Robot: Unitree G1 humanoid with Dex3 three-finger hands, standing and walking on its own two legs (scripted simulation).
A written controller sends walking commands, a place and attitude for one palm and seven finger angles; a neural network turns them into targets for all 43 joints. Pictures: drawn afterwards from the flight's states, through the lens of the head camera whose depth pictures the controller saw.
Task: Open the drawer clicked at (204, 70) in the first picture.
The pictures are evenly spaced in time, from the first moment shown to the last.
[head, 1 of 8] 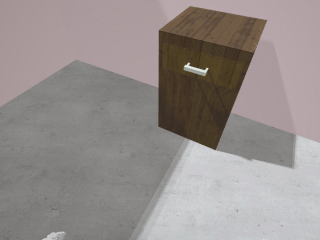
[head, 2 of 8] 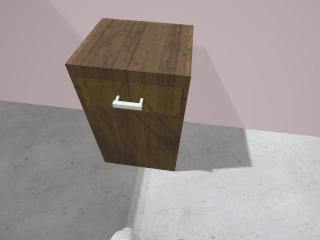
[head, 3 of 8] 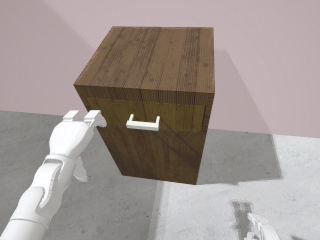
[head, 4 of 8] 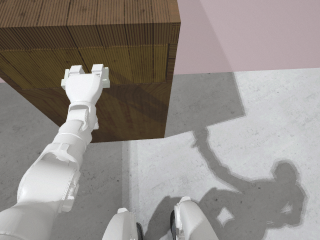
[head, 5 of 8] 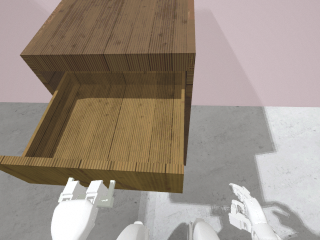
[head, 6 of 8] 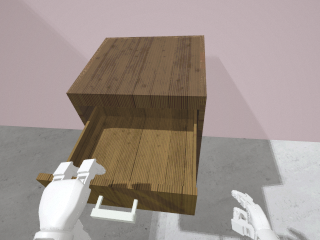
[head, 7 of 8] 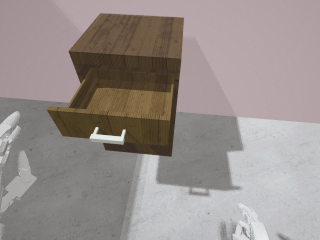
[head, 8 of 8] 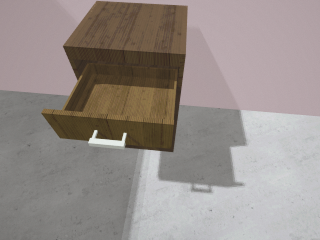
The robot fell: no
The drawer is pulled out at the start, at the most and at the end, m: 0.00 0.30 0.30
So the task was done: yes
